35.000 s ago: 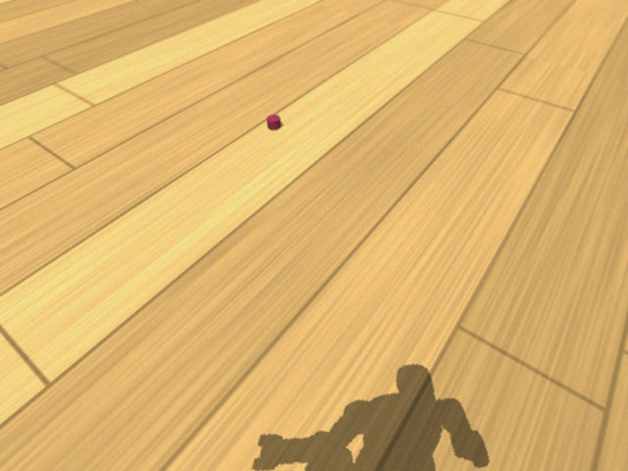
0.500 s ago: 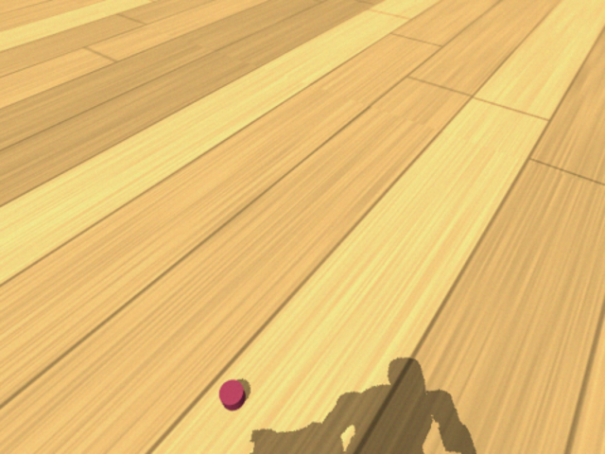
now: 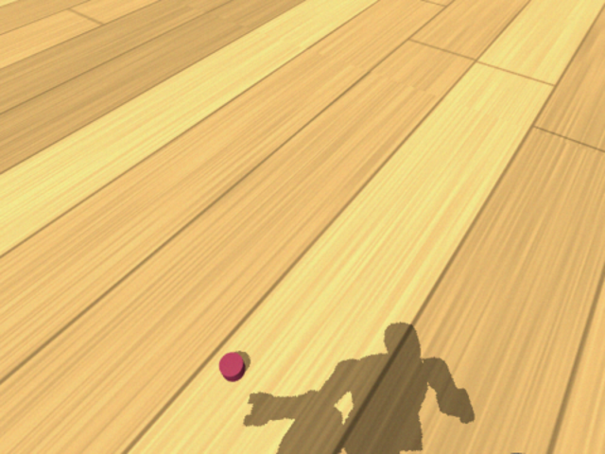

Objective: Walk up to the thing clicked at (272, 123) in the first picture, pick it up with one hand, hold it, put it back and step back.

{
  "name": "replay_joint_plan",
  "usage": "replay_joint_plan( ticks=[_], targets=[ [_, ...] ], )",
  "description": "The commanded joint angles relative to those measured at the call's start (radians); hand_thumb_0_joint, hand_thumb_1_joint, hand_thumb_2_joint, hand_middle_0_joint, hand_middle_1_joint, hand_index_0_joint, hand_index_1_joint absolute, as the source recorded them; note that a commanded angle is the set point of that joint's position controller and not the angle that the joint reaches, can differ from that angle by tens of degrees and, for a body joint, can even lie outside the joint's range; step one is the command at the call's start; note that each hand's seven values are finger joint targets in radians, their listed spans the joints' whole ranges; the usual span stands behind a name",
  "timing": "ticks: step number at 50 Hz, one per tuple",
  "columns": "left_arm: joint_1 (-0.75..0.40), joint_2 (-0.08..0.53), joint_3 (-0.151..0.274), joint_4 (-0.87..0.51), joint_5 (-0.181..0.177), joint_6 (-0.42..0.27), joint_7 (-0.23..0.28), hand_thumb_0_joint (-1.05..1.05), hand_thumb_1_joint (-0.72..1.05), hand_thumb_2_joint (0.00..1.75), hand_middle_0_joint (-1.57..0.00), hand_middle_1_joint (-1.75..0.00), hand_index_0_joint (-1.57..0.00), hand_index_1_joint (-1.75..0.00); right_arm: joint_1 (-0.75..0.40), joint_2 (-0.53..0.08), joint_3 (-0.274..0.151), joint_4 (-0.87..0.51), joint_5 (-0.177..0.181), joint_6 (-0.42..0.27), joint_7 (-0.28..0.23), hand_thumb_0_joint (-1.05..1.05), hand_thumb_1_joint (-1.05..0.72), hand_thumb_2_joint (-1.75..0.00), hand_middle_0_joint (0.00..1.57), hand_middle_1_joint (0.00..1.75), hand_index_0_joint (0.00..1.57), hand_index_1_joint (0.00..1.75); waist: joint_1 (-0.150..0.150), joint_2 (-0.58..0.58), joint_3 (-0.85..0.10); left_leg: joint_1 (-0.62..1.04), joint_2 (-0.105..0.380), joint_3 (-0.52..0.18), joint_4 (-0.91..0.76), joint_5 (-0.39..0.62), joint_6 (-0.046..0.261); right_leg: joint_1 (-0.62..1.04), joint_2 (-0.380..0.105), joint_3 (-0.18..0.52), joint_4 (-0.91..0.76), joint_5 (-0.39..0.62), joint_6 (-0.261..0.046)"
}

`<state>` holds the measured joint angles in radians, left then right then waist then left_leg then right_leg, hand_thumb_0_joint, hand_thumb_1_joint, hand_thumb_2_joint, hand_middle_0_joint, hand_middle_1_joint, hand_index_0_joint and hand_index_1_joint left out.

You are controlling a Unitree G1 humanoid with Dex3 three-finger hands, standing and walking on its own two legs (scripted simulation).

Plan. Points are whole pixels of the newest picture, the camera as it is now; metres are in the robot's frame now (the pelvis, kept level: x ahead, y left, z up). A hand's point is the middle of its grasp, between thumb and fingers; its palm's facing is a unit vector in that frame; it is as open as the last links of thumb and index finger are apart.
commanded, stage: step back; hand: left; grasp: from above
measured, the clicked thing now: (232, 367) +0.47 +0.24 -0.75
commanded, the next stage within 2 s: none
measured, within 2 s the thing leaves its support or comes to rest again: neither
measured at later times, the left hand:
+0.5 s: hand out of the picture +0.04 +0.32 -0.18, palm faces -0.09 -0.93 -0.36, open 7.4 cm
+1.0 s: hand out of the picture -0.07 +0.32 -0.16, palm faces -0.02 -0.92 -0.38, open 7.4 cm
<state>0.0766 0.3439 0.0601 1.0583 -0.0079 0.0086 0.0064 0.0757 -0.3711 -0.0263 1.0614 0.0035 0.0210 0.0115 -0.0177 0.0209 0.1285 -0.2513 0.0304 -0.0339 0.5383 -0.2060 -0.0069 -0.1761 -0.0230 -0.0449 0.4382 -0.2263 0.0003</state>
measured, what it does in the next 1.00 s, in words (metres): walks backwards: right foot, then left foot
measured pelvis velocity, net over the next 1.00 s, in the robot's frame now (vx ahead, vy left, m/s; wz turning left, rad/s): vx -0.21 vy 0.06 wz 0.00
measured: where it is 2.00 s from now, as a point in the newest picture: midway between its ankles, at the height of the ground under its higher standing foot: outside the picture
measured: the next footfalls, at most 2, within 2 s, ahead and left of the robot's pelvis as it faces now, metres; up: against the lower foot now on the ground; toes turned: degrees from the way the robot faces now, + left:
right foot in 0.64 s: -0.10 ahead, -0.07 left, +0.00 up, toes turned -3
left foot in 1.00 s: -0.19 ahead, +0.17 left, +0.00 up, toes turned -2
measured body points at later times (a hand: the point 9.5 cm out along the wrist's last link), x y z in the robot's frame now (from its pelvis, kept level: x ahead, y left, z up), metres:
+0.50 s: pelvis -0.08 +0.06 -0.01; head +0.00 +0.08 +0.43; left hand +0.04 +0.37 -0.15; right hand +0.01 -0.25 -0.12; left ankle -0.03 +0.14 -0.74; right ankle -0.11 -0.08 -0.69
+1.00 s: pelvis -0.21 +0.06 -0.02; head -0.15 +0.06 +0.42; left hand -0.07 +0.37 -0.13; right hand -0.14 -0.27 -0.14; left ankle -0.23 +0.17 -0.74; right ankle -0.14 -0.07 -0.74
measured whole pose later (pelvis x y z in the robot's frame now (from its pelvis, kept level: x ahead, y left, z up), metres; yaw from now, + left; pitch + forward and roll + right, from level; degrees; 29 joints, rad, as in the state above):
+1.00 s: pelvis -0.21 +0.06 -0.02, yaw +0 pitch -2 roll +0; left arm 0.11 0.37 0.07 0.76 0.02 0.05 0.01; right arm 0.20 -0.41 -0.05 0.89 -0.02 0.03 -0.01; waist -0.01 -0.01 0.17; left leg -0.24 -0.04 -0.04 0.67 -0.40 -0.01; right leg -0.39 -0.05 -0.04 0.66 -0.24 0.00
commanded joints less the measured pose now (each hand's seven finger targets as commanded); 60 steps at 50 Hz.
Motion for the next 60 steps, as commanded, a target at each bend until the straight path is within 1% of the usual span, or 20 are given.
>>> replay_joint_plan(
  ticks=[1, 5, 7, 8, 9, 10, 14, 25, 30, 32, 34, 35, 38, 45, 49, 50, 51, 52, 55, 60],
  targets=[
    [-0.081, 0.303, 0.072, -0.154, 0.033, -0.007, 0.022, 0.00, 0.90, 0.90, -0.20, -0.30, -0.20, -0.30, 0.073, -0.185, -0.063, -0.101, -0.001, 0.023, -0.009, 0.00, -0.90, -0.90, 0.20, 0.30, 0.20, 0.30, -0.010, -0.210, -0.176, -0.043, -0.058, -0.041, 0.397, -0.334, 0.052, -0.039, -0.343, 0.255, -0.052, 0.483, -0.263],
    [-0.109, 0.275, 0.059, -0.203, 0.037, 0.004, 0.026, 0.00, 0.90, 0.90, -0.20, -0.30, -0.20, -0.30, 0.124, -0.186, -0.067, -0.129, -0.002, 0.016, -0.009, 0.00, -0.90, -0.90, 0.20, 0.30, 0.20, 0.30, -0.014, -0.205, -0.174, -0.074, -0.030, -0.017, 0.188, -0.208, 0.048, 0.017, -0.265, 0.187, 0.084, 0.476, -0.190],
    [-0.103, 0.267, 0.051, -0.223, 0.020, 0.024, 0.021, 0.00, 0.90, 0.90, -0.20, -0.30, -0.20, -0.30, 0.157, -0.185, -0.077, -0.126, -0.024, 0.000, -0.013, 0.00, -0.90, -0.90, 0.20, 0.30, 0.20, 0.30, -0.034, -0.134, -0.175, 0.000, -0.029, 0.017, -0.101, 0.111, 0.039, 0.004, -0.197, 0.138, 0.208, 0.386, -0.129],
    [-0.060, 0.210, 0.042, -0.232, 0.005, 0.035, 0.019, 0.00, 0.90, 0.90, -0.20, -0.30, -0.20, -0.30, 0.130, -0.242, -0.091, -0.142, -0.046, -0.009, -0.018, 0.00, -0.90, -0.90, 0.20, 0.30, 0.20, 0.30, -0.003, 0.038, -0.177, 0.066, 0.103, -0.165, -0.173, 0.384, 0.052, -0.090, -0.073, 0.092, 0.342, 0.191, -0.071],
    [-0.026, 0.157, 0.031, -0.238, 0.001, 0.043, 0.025, 0.00, 0.90, 0.90, -0.20, -0.30, -0.20, -0.30, 0.102, -0.325, -0.107, -0.165, -0.053, -0.019, -0.018, 0.00, -0.90, -0.90, 0.20, 0.30, 0.20, 0.30, 0.022, 0.213, -0.176, 0.180, 0.254, -0.375, -0.168, 0.663, 0.111, -0.302, 0.111, 0.111, 0.472, -0.367, -0.039],
    [-0.041, 0.202, 0.042, -0.229, 0.010, 0.047, 0.040, 0.00, 0.90, 0.90, -0.20, -0.30, -0.20, -0.30, 0.122, -0.376, -0.118, -0.174, -0.035, -0.019, -0.019, 0.00, -0.90, -0.90, 0.20, 0.30, 0.20, 0.30, -0.032, 0.204, -0.214, 0.124, 0.303, -0.430, -0.152, 0.684, 0.169, -0.256, 0.130, 0.247, 0.577, -0.465, -0.033],
    [0.037, 0.228, 0.042, -0.199, 0.000, 0.048, 0.045, 0.00, 0.90, 0.90, -0.20, -0.30, -0.20, -0.30, 0.008, -0.243, -0.090, -0.219, -0.032, -0.020, -0.046, 0.00, -0.90, -0.90, 0.20, 0.30, 0.20, 0.30, 0.042, 0.135, -0.229, 0.225, 0.187, -0.187, -0.072, 0.591, 0.148, -0.340, 0.108, 0.255, 0.734, -0.268, -0.025],
    [0.076, 0.209, 0.059, -0.243, 0.024, 0.029, 0.021, 0.00, 0.90, 0.90, -0.20, -0.30, -0.20, -0.30, 0.086, -0.249, -0.100, -0.257, -0.026, -0.016, -0.051, 0.00, -0.90, -0.90, 0.20, 0.30, 0.20, 0.30, -0.021, 0.097, -0.205, 0.228, 0.265, -0.218, -0.078, 0.424, 0.252, -0.233, 0.055, 0.146, 0.446, -0.273, 0.005],
    [0.198, 0.207, 0.071, -0.209, 0.032, 0.025, -0.001, 0.00, 0.90, 0.90, -0.20, -0.30, -0.20, -0.30, 0.011, -0.277, -0.098, -0.274, -0.027, -0.009, -0.038, 0.00, -0.90, -0.90, 0.20, 0.30, 0.20, 0.30, 0.033, 0.102, -0.199, 0.007, 0.236, -0.193, -0.107, 0.131, 0.189, -0.024, 0.033, 0.064, 0.184, -0.147, -0.038],
    [0.251, 0.222, 0.078, -0.199, 0.042, 0.015, 0.000, 0.00, 0.90, 0.90, -0.20, -0.30, -0.20, -0.30, 0.004, -0.250, -0.087, -0.269, -0.015, -0.005, -0.032, 0.00, -0.90, -0.90, 0.20, 0.30, 0.20, 0.30, 0.056, 0.027, -0.195, -0.081, 0.173, -0.144, -0.041, 0.030, 0.109, 0.037, -0.015, 0.144, 0.029, -0.066, -0.078],
    [0.137, 0.358, 0.107, -0.260, 0.045, 0.012, -0.005, 0.00, 0.90, 0.90, -0.20, -0.30, -0.20, -0.30, -0.024, -0.198, -0.081, -0.272, -0.006, 0.000, -0.033, 0.00, -0.90, -0.90, 0.20, 0.30, 0.20, 0.30, 0.063, -0.305, -0.076, -0.187, -0.113, 0.022, 0.361, -0.346, 0.002, -0.183, -0.332, 0.570, -0.187, -0.126, -0.290],
    [0.071, 0.356, 0.104, -0.304, 0.052, 0.007, -0.002, 0.00, 0.90, 0.90, -0.20, -0.30, -0.20, -0.30, 0.001, -0.218, -0.087, -0.257, -0.014, 0.008, -0.037, 0.00, -0.90, -0.90, 0.20, 0.30, 0.20, 0.30, 0.051, -0.259, -0.034, -0.168, -0.126, -0.080, 0.546, -0.395, -0.011, -0.284, -0.378, 0.602, -0.195, -0.087, -0.328],
    [-0.033, 0.259, 0.083, -0.331, 0.043, 0.002, 0.016, 0.00, 0.90, 0.90, -0.20, -0.30, -0.20, -0.30, 0.116, -0.199, -0.074, -0.223, 0.002, 0.001, -0.034, 0.00, -0.90, -0.90, 0.20, 0.30, 0.20, 0.30, -0.017, -0.142, -0.064, -0.172, -0.163, -0.118, 0.637, -0.255, 0.002, -0.191, -0.203, 0.291, -0.089, 0.206, -0.209],
    [0.097, 0.254, 0.082, -0.353, 0.046, 0.014, 0.026, 0.00, 0.90, 0.90, -0.20, -0.30, -0.20, -0.30, 0.103, -0.187, -0.059, -0.265, -0.012, -0.013, -0.046, 0.00, -0.90, -0.90, 0.20, 0.30, 0.20, 0.30, 0.073, -0.207, -0.175, -0.213, -0.080, -0.030, 0.295, -0.339, -0.015, 0.163, -0.239, 0.266, 0.063, 0.492, -0.227],
    [0.039, 0.271, 0.071, -0.376, 0.027, 0.036, 0.014, 0.00, 0.90, 0.90, -0.20, -0.30, -0.20, -0.30, 0.233, -0.195, -0.080, -0.211, -0.024, -0.020, -0.036, 0.00, -0.90, -0.90, 0.20, 0.30, 0.20, 0.30, -0.005, -0.142, -0.203, 0.045, -0.065, 0.044, -0.116, -0.003, 0.019, -0.002, -0.179, 0.202, 0.162, 0.300, -0.140],
    [0.061, 0.232, 0.060, -0.384, 0.024, 0.041, 0.010, 0.00, 0.90, 0.90, -0.20, -0.30, -0.20, -0.30, 0.218, -0.234, -0.092, -0.222, -0.038, -0.026, -0.038, 0.00, -0.90, -0.90, 0.20, 0.30, 0.20, 0.30, 0.005, -0.061, -0.200, 0.100, 0.037, -0.105, -0.163, 0.039, 0.050, -0.112, -0.122, 0.184, 0.219, 0.149, -0.089],
    [0.053, 0.195, 0.050, -0.398, 0.019, 0.037, 0.009, 0.00, 0.90, 0.90, -0.20, -0.30, -0.20, -0.30, 0.176, -0.352, -0.116, -0.244, -0.045, -0.027, -0.031, 0.00, -0.90, -0.90, 0.20, 0.30, 0.20, 0.30, 0.007, 0.210, -0.183, 0.126, 0.275, -0.428, -0.204, 0.191, 0.162, -0.309, 0.055, 0.074, 0.399, -0.180, -0.026],
    [-0.028, 0.240, 0.078, -0.397, 0.030, 0.036, 0.025, 0.00, 0.90, 0.90, -0.20, -0.30, -0.20, -0.30, 0.142, -0.403, -0.123, -0.263, -0.040, -0.027, -0.028, 0.00, -0.90, -0.90, 0.20, 0.30, 0.20, 0.30, -0.051, 0.214, -0.156, -0.037, 0.379, -0.529, -0.219, 0.293, 0.296, -0.264, 0.105, 0.168, 0.602, -0.431, -0.010],
    [0.059, 0.217, 0.074, -0.342, 0.010, 0.041, 0.030, 0.00, 0.90, 0.90, -0.20, -0.30, -0.20, -0.30, 0.025, -0.272, -0.084, -0.274, -0.043, -0.033, -0.045, 0.00, -0.90, -0.90, 0.20, 0.30, 0.20, 0.30, 0.044, 0.059, -0.140, 0.047, 0.239, -0.248, -0.111, 0.483, 0.220, -0.348, 0.129, 0.262, 0.829, -0.320, -0.029],
    [0.096, 0.219, 0.082, -0.329, 0.026, 0.037, 0.019, 0.00, 0.90, 0.90, -0.20, -0.30, -0.20, -0.30, 0.083, -0.244, -0.089, -0.284, -0.037, -0.031, -0.053, 0.00, -0.90, -0.90, 0.20, 0.30, 0.20, 0.30, 0.005, 0.096, -0.153, 0.176, 0.232, -0.207, -0.064, 0.459, 0.260, -0.363, 0.104, 0.215, 0.753, -0.291, 0.033]
  ],
)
